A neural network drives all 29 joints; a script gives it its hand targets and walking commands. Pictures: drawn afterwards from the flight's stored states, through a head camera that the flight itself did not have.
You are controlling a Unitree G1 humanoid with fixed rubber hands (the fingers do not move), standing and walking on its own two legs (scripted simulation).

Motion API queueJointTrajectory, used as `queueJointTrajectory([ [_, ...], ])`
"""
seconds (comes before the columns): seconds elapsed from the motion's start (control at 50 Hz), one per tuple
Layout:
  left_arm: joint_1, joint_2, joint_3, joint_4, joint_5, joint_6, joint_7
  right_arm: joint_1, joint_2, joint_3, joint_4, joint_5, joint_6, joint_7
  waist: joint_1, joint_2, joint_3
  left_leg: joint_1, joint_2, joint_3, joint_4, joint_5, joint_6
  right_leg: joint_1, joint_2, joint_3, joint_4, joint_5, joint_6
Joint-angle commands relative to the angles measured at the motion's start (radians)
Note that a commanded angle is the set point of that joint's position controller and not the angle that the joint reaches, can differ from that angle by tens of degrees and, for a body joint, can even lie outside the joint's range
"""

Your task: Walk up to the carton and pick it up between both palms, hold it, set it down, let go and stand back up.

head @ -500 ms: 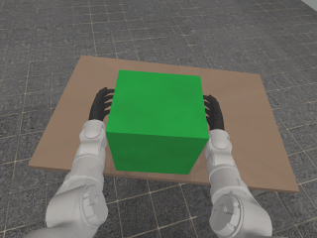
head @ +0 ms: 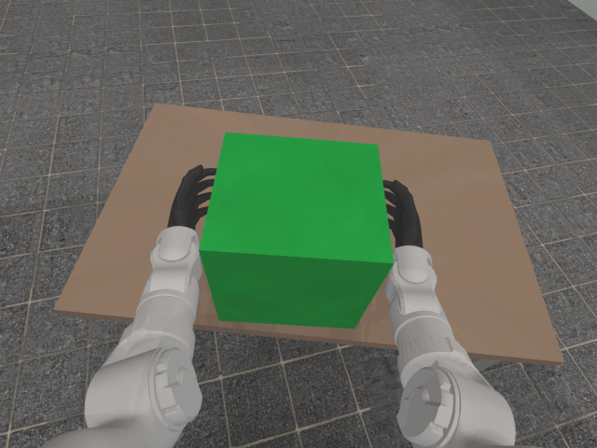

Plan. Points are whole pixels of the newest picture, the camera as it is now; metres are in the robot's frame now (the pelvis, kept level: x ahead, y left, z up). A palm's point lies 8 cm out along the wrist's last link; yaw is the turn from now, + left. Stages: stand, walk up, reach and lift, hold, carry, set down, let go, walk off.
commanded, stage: reach and lift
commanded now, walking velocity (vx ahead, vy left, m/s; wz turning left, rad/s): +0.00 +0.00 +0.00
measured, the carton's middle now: (294, 237) +0.40 +0.05 +0.00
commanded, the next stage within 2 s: none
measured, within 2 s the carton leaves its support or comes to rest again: leaves its support in 0.16 s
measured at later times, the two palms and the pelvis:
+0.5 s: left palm (183, 215) +0.38 +0.21 +0.05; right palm (412, 230) +0.39 -0.11 +0.07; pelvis -0.01 +0.00 +0.00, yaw +0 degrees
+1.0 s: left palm (182, 202) +0.38 +0.20 +0.09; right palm (424, 225) +0.38 -0.11 +0.09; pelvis -0.01 +0.00 +0.00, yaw +0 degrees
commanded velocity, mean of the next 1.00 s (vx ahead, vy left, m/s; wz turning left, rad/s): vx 0.00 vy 0.00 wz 0.00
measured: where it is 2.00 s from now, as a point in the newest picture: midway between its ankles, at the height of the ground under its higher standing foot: outside the picture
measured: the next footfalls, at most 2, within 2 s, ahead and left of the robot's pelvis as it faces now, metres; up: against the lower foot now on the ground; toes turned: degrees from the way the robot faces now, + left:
none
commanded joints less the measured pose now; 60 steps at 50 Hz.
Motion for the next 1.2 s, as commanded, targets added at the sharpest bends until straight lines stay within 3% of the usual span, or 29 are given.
queueJointTrajectory([
  [0.0,-0.608,-0.491,-0.268,-0.033,0.013,-0.058,-0.085,-0.659,0.493,0.325,-0.039,-0.056,-0.142,0.112,0.015,0.074,-0.583,0.256,-0.011,0.074,0.051,0.449,-0.031,0.265,0.005,-0.032,0.057,0.412,0.020],
  [0.12,-0.639,-0.520,-0.309,-0.022,-0.001,-0.122,-0.064,-0.709,0.492,0.369,-0.022,-0.056,-0.227,0.109,0.020,0.083,-0.677,0.280,-0.006,0.067,0.079,0.554,-0.049,0.250,0.016,-0.039,0.065,0.499,0.013],
  [0.18,-0.650,-0.516,-0.311,-0.001,0.004,-0.141,-0.072,-0.699,0.485,0.368,0.025,-0.067,-0.252,0.099,0.000,0.065,-0.643,0.258,-0.009,0.068,0.065,0.514,-0.046,0.280,0.010,-0.033,0.066,0.533,0.015],
  [0.2,-0.649,-0.514,-0.298,0.008,0.008,-0.146,-0.074,-0.705,0.482,0.373,0.040,-0.069,-0.260,0.096,0.009,0.057,-0.630,0.250,-0.012,0.070,0.056,0.497,-0.041,0.286,0.007,-0.033,0.066,0.542,0.017],
  [0.26,-0.676,-0.516,-0.296,0.024,0.012,-0.168,-0.078,-0.709,0.475,0.353,0.078,-0.083,-0.285,0.087,-0.008,0.057,-0.631,0.236,-0.011,0.071,0.030,0.439,-0.044,0.282,0.004,-0.033,0.055,0.506,0.018],
  [0.34,-0.690,-0.502,-0.273,0.061,0.026,-0.180,-0.079,-0.728,0.466,0.348,0.103,-0.087,-0.303,0.078,0.009,0.045,-0.614,0.206,-0.017,0.079,0.012,0.372,-0.035,0.283,0.002,-0.032,0.055,0.467,0.018],
  [0.46,-0.695,-0.510,-0.297,0.053,0.023,-0.155,-0.074,-0.724,0.447,0.331,0.132,-0.067,-0.289,0.071,0.004,0.092,-0.588,0.266,-0.014,0.084,0.010,0.357,-0.049,0.203,0.011,-0.038,0.019,0.359,0.004],
  [0.54,-0.714,-0.521,-0.340,0.009,-0.009,-0.139,-0.064,-0.744,0.448,0.386,0.097,-0.017,-0.263,0.071,0.009,0.096,-0.613,0.322,-0.015,0.081,0.030,0.391,-0.050,0.182,0.022,-0.034,0.011,0.340,0.004],
  [0.7,-0.727,-0.555,-0.442,-0.041,-0.090,-0.117,-0.057,-0.760,0.474,0.517,0.022,0.080,-0.216,0.070,0.013,0.090,-0.676,0.338,-0.015,0.059,0.061,0.430,-0.044,0.178,0.025,-0.016,0.021,0.384,0.000],
  [0.8,-0.749,-0.567,-0.489,-0.052,-0.137,-0.086,-0.065,-0.762,0.491,0.574,-0.002,0.142,-0.162,0.059,-0.011,0.084,-0.652,0.346,-0.018,0.040,0.054,0.394,-0.037,0.196,0.022,-0.007,0.027,0.404,0.006],
  [0.82,-0.748,-0.564,-0.493,-0.061,-0.140,-0.080,-0.064,-0.773,0.485,0.591,-0.019,0.159,-0.153,0.058,-0.004,0.087,-0.654,0.363,-0.017,0.032,0.055,0.404,-0.034,0.194,0.023,-0.002,0.024,0.397,0.003],
  [0.9,-0.751,-0.595,-0.541,-0.109,-0.170,-0.032,-0.063,-0.778,0.487,0.643,-0.051,0.232,-0.098,0.051,-0.024,0.104,-0.615,0.438,-0.019,0.015,0.069,0.439,-0.047,0.164,0.030,-0.003,0.009,0.382,0.003],
  [0.98,-0.736,-0.613,-0.570,-0.187,-0.200,0.052,-0.073,-0.786,0.484,0.674,-0.115,0.302,-0.024,0.044,-0.044,0.081,-0.563,0.471,-0.022,0.006,0.059,0.423,-0.043,0.179,0.033,0.003,-0.012,0.356,0.008],
  [1.18,-0.680,-0.617,-0.590,-0.430,-0.205,0.328,-0.100,-0.852,0.450,0.762,-0.373,0.482,0.176,0.023,-0.059,0.067,-0.468,0.502,-0.052,-0.015,0.035,0.363,-0.030,0.267,0.026,0.011,-0.018,0.337,0.034],
])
